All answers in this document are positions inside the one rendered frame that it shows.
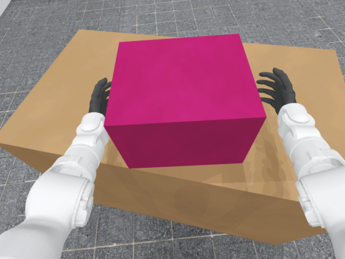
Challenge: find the carton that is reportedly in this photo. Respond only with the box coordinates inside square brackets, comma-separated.
[103, 34, 267, 169]

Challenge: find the left robot upper arm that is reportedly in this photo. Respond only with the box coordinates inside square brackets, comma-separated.
[0, 171, 94, 259]

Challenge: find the pedestal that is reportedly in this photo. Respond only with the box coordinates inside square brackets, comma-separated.
[0, 29, 345, 245]

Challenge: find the left robot hand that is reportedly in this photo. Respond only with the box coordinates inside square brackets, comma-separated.
[88, 78, 112, 116]

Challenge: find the right robot upper arm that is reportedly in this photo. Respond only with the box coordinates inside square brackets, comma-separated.
[295, 166, 345, 259]

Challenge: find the robot left forearm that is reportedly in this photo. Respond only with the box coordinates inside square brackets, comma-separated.
[25, 112, 109, 217]

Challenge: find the robot right forearm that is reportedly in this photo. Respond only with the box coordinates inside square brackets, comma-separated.
[277, 103, 345, 180]

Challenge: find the right robot hand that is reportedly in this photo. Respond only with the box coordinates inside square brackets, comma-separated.
[256, 67, 297, 115]

